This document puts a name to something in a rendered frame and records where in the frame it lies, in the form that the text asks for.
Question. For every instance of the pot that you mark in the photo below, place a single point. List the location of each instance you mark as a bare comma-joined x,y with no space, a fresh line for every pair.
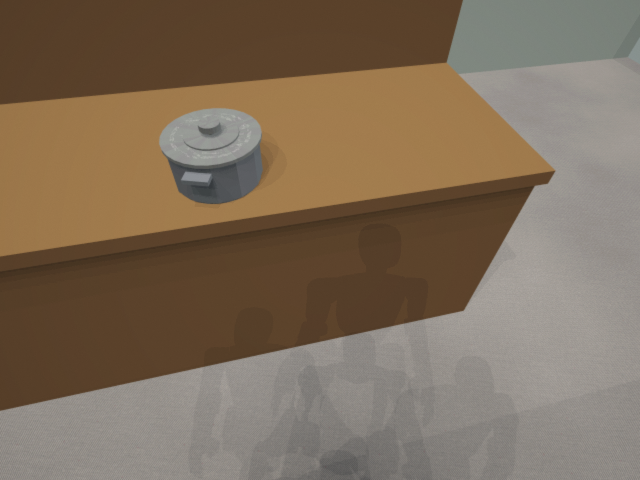
219,185

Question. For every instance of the knob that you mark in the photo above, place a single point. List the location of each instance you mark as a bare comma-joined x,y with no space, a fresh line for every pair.
209,125

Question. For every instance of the lid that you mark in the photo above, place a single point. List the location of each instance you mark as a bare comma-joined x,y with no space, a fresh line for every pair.
183,144

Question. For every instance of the table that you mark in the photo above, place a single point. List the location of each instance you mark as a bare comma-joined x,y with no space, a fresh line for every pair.
388,183

